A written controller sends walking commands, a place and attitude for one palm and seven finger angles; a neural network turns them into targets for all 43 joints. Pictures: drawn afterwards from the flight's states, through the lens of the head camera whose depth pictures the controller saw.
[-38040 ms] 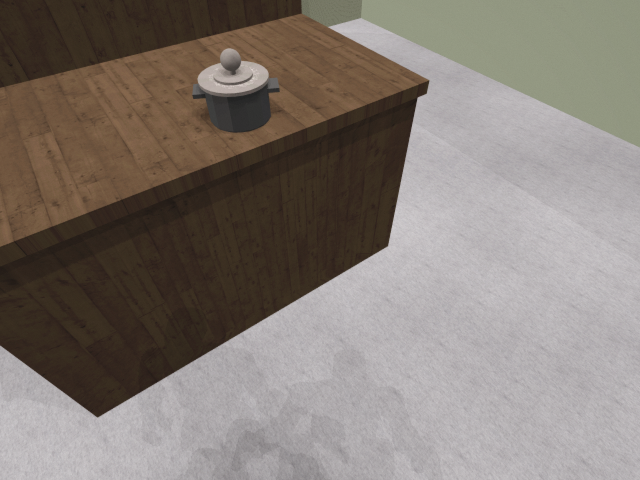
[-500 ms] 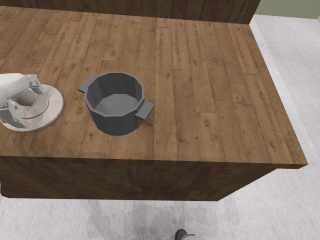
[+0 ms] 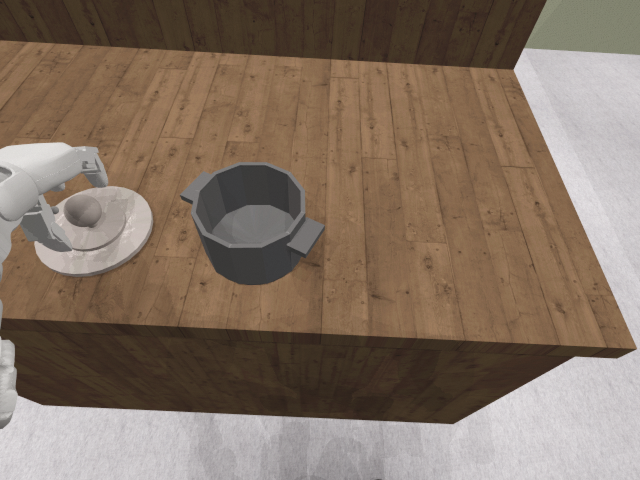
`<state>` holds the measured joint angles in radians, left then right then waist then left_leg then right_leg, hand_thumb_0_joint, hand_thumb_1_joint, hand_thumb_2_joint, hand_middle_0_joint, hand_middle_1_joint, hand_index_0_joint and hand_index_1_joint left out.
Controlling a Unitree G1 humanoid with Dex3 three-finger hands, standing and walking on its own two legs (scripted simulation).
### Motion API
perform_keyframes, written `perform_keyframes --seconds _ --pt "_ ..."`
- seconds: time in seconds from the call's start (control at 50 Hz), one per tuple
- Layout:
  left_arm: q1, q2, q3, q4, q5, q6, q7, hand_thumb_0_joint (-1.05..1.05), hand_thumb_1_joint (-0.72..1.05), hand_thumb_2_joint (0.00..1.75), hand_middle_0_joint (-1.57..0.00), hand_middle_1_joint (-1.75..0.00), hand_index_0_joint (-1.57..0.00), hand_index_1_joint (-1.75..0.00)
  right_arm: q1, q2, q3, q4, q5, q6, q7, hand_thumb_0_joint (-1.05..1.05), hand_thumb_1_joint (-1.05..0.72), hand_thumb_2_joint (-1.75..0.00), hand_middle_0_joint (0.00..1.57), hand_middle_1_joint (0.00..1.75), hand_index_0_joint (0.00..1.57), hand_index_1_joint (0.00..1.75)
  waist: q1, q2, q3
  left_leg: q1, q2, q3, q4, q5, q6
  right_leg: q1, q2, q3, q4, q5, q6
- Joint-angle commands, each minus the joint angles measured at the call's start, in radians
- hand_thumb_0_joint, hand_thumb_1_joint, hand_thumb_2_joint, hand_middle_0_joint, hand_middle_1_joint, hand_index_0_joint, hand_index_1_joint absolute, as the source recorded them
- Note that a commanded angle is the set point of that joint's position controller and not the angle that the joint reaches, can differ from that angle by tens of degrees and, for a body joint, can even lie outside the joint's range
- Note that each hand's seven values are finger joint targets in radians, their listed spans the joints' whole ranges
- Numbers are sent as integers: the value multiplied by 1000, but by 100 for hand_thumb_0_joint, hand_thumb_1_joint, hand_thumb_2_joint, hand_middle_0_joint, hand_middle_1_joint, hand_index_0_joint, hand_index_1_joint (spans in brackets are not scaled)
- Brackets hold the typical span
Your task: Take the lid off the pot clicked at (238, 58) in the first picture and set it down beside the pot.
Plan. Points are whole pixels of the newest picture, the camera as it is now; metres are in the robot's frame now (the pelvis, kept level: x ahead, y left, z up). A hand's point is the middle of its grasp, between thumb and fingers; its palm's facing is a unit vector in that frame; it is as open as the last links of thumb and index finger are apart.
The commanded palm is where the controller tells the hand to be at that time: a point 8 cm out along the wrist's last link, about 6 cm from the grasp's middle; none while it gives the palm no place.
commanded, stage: raise the empty hand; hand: left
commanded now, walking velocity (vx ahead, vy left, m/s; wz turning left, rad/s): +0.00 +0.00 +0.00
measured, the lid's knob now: (83, 210) +0.46 +0.34 +0.03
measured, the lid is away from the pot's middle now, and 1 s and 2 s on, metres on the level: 0.24 0.24 0.24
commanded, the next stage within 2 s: draw the hand back to the body in 0.98 s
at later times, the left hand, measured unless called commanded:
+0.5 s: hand (24, 178) +0.41 +0.33 +0.15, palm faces -0.35 -0.05 -0.93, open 11.0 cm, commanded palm +0.42 +0.32 +0.20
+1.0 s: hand (1, 145) +0.41 +0.33 +0.19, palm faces -0.32 -0.08 -0.94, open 11.0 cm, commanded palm +0.42 +0.32 +0.24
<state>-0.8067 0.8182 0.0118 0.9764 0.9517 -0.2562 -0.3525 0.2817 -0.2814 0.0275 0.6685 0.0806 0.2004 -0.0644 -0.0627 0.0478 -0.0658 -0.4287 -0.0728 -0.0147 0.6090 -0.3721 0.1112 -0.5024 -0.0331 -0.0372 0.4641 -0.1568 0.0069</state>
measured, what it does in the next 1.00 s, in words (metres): stands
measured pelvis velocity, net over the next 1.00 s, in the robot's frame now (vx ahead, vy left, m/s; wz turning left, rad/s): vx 0.00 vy -0.02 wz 0.01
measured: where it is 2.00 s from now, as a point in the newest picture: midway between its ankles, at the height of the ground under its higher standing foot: outside the picture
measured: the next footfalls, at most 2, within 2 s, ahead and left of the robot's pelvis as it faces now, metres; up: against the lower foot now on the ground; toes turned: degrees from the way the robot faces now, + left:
none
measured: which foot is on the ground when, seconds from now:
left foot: down 0.00-1.00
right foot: down 0.00-1.00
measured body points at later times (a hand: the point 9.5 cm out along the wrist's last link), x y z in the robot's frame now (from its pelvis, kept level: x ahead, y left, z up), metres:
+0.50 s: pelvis +0.00 -0.01 +0.01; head +0.05 +0.00 +0.46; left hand +0.43 +0.33 +0.20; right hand +0.09 -0.27 -0.11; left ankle -0.05 +0.04 -0.73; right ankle +0.04 -0.17 -0.73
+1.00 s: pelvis +0.00 -0.02 +0.01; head +0.04 -0.02 +0.46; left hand +0.43 +0.33 +0.24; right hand +0.08 -0.28 -0.11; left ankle -0.05 +0.04 -0.73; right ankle +0.04 -0.17 -0.73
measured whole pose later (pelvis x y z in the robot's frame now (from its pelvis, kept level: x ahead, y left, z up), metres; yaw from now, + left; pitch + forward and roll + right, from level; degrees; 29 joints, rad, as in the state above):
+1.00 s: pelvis +0.00 -0.02 +0.01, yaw +1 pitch +7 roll -2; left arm -0.97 0.89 -0.02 0.95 0.92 -0.14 -0.48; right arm 0.26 -0.30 0.04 0.66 0.10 0.19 -0.04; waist -0.05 0.05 -0.04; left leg -0.29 -0.07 -0.02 0.48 -0.31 0.09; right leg -0.38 -0.04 -0.04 0.37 -0.12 0.02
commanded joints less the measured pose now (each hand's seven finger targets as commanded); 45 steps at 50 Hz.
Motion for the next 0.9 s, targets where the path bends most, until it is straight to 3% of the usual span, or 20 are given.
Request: perform_keyframes --seconds 0.0,0.06,0.1,0.14,0.18,0.22,0.26,0.3,0.34,0.36,0.42,0.52,0.54,0.56,0.64,0.72,0.76,0.82,0.84,0.88 --pt "-428 363 140 -208 -22 0 36 0 4 54 -31 -93 -31 -93 36 -169 -50 -92 -4 -22 -14 0 -90 -90 20 30 20 30 4 81 -389 244 77 -98 -64 768 -113 205 49 -20 10 217 -63" --pt "-447 350 131 -226 -23 7 37 0 4 54 -31 -93 -31 -93 30 -164 -52 -96 -6 -25 -10 0 -90 -90 20 30 20 30 3 110 -384 279 80 -106 -77 805 -120 198 47 -23 0 211 -60" --pt "-438 294 84 -198 -29 15 25 0 4 54 -31 -93 -31 -93 14 -165 -48 -92 -1 -28 -5 0 -90 -90 20 30 20 30 1 89 -315 248 85 -100 -91 741 -118 179 44 -26 -15 183 -62" --pt "-447 322 100 -225 -24 19 25 0 4 54 -31 -93 -31 -93 11 -171 -52 -98 -5 -29 -1 0 -90 -90 20 30 20 30 7 105 -334 264 82 -93 -97 762 -119 203 40 -20 -16 205 -64" --pt "-445 289 71 -189 -23 29 15 0 4 54 -31 -93 -31 -93 10 -164 -47 -99 -2 -30 -1 0 -90 -90 20 30 20 30 1 68 -321 244 78 -90 -98 725 -112 211 44 -21 -20 202 -62" --pt "-492 333 97 -233 -27 36 11 0 4 54 -31 -93 -31 -93 1 -168 -46 -102 -1 -28 -3 0 -90 -90 20 30 20 30 6 67 -345 239 76 -85 -115 682 -104 252 38 -15 -26 208 -63" --pt "-540 366 120 -312 -26 32 10 0 4 54 -31 -93 -31 -93 1 -165 -51 -108 -6 -31 -2 0 -90 -90 20 30 20 30 8 128 -405 304 75 -97 -116 774 -115 266 40 -16 -25 231 -63" --pt "-481 334 108 -242 -34 34 1 0 4 54 -31 -93 -31 -93 -1 -161 -46 -105 -5 -37 -3 0 -90 -90 20 30 20 30 8 106 -365 298 79 -100 -110 795 -116 255 42 -22 -34 231 -61" --pt "-462 396 161 -246 -41 33 0 0 4 54 -31 -93 -31 -93 -2 -173 -48 -102 -5 -36 1 0 -90 -90 20 30 20 30 17 80 -360 281 77 -89 -117 779 -108 284 38 -17 -35 250 -62" --pt "-461 379 144 -248 -37 38 -3 0 4 54 -31 -93 -31 -93 -6 -167 -45 -108 -6 -33 4 0 -90 -90 20 30 20 30 18 93 -372 271 71 -86 -123 776 -106 303 39 -16 -32 255 -61" --pt "-476 241 27 -243 -50 56 -31 0 4 54 -31 -93 -31 -93 -24 -162 -46 -99 0 -32 11 0 -90 -90 20 30 20 30 0 80 -283 263 81 -86 -135 719 -109 243 37 -26 -54 209 -60" --pt "-550 362 110 -287 -49 63 -40 0 4 54 -31 -93 -31 -93 -17 -171 -43 -103 1 -31 6 0 -90 -90 20 30 20 30 12 58 -335 260 72 -85 -151 680 -98 311 37 -23 -55 224 -64" --pt "-583 389 121 -314 -48 63 -37 0 4 54 -31 -93 -31 -93 -26 -177 -45 -106 -2 -30 6 0 -90 -90 20 30 20 30 8 93 -343 274 71 -81 -154 675 -100 309 32 -17 -60 223 -66" --pt "-586 345 88 -277 -45 68 -41 0 4 54 -31 -93 -31 -93 -17 -166 -41 -104 0 -35 4 0 -90 -90 20 30 20 30 3 86 -340 274 70 -88 -159 677 -102 303 39 -24 -59 207 -63" --pt "-587 403 120 -242 -33 74 -40 0 4 54 -31 -93 -31 -93 -14 -181 -41 -97 3 -42 -1 0 -90 -90 20 30 20 30 12 76 -328 242 66 -66 -167 608 -93 332 31 -18 -64 219 -66" --pt "-600 324 48 -244 -30 87 -60 0 4 54 -31 -93 -31 -93 -28 -167 -37 -103 6 -45 3 0 -90 -90 20 30 20 30 9 97 -314 245 68 -74 -168 636 -98 323 31 -22 -65 220 -66" --pt "-600 352 71 -287 -29 92 -65 0 4 54 -31 -93 -31 -93 -31 -168 -43 -113 4 -45 10 0 -90 -90 20 30 20 30 9 128 -352 285 68 -77 -161 701 -100 327 35 -19 -63 229 -64" --pt "-559 402 124 -265 -45 97 -75 0 4 54 -31 -93 -31 -93 -29 -171 -38 -111 4 -45 9 0 -90 -90 20 30 20 30 18 65 -353 258 65 -72 -157 688 -83 367 32 -17 -59 271 -62" --pt "-539 454 165 -248 -49 97 -74 0 4 54 -31 -93 -31 -93 -25 -184 -40 -111 4 -42 11 0 -90 -90 20 30 20 30 20 42 -348 239 64 -67 -159 663 -79 377 29 -17 -58 271 -61" --pt "-562 375 93 -195 -46 109 -90 0 4 54 -31 -93 -31 -93 -31 -174 -35 -107 9 -38 9 0 -90 -90 20 30 20 30 10 26 -290 197 63 -60 -172 598 -74 357 28 -27 -62 253 -60"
